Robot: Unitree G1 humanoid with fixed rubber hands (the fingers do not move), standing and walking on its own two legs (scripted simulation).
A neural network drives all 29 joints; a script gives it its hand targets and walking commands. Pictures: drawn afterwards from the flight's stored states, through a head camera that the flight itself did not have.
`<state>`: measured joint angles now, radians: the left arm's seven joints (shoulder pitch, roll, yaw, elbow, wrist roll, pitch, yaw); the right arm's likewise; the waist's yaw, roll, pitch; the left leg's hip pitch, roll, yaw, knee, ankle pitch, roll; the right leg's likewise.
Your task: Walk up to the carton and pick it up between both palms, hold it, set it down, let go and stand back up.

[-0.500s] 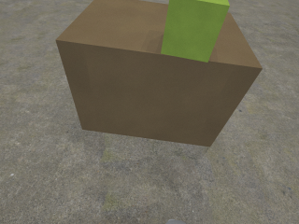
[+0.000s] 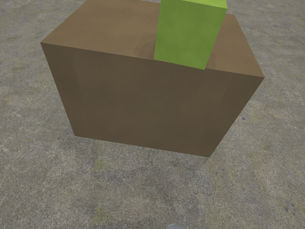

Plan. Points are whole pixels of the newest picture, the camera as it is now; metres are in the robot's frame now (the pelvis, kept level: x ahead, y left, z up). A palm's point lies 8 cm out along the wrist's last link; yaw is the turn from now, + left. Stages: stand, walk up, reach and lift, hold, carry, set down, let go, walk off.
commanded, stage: walk up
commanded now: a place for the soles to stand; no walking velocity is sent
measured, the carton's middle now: (188, 25) +0.91 -0.14 +0.13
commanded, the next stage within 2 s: none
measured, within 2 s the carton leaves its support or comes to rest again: neither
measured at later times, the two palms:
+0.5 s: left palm out of the picture +0.11 +0.23 -0.14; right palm out of the picture +0.12 -0.38 -0.10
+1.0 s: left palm out of the picture +0.14 +0.18 -0.13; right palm out of the picture +0.15 -0.42 -0.11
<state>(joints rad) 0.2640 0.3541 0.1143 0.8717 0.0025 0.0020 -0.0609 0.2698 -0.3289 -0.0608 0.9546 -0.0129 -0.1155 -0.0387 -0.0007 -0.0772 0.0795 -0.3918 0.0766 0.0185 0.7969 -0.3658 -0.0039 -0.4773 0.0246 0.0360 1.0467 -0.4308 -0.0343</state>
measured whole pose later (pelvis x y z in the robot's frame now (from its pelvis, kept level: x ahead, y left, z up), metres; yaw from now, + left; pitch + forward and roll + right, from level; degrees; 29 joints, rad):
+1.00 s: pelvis +0.09 -0.12 -0.02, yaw +1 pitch -2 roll -1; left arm 0.28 0.36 0.09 0.88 0.00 -0.05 -0.02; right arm 0.23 -0.33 -0.06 0.94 -0.01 -0.05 -0.03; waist 0.00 -0.02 0.10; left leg -0.45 0.07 0.01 0.89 -0.41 0.01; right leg -0.44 0.02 -0.01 0.89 -0.41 -0.02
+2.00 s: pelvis +0.10 -0.11 -0.01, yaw -1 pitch -2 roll -1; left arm 0.23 0.36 0.07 0.90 0.00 -0.06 -0.01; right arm 0.18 -0.33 -0.06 0.95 -0.01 -0.05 -0.02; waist 0.00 -0.01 0.10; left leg -0.43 0.06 0.03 0.89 -0.41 -0.01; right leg -0.41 0.02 0.03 0.88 -0.42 -0.01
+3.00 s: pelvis +0.19 -0.08 +0.02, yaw -4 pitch -2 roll -2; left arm 0.24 0.36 0.06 0.91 0.00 -0.06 -0.01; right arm 0.28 -0.35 -0.06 0.95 -0.01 -0.08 0.03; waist 0.00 -0.01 0.10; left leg -0.19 0.04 0.07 0.64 -0.41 0.03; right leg -0.49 0.02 0.03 0.99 -0.42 -0.01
